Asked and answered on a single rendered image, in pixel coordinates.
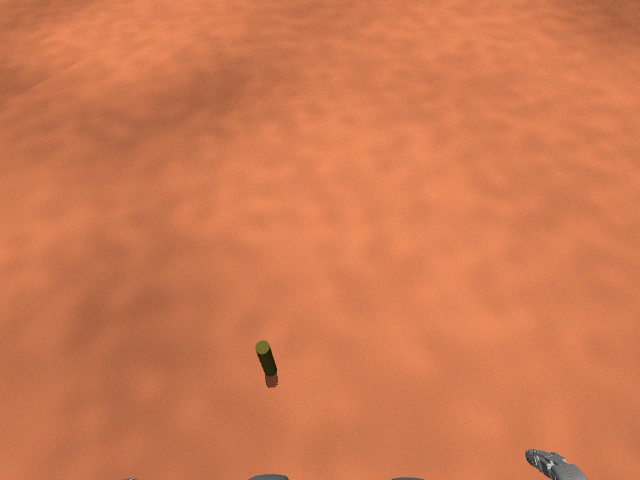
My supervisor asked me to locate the can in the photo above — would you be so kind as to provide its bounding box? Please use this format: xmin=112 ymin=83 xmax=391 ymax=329
xmin=255 ymin=340 xmax=277 ymax=377

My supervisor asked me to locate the right robot hand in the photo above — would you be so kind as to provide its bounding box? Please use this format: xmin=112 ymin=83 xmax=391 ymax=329
xmin=525 ymin=450 xmax=588 ymax=480

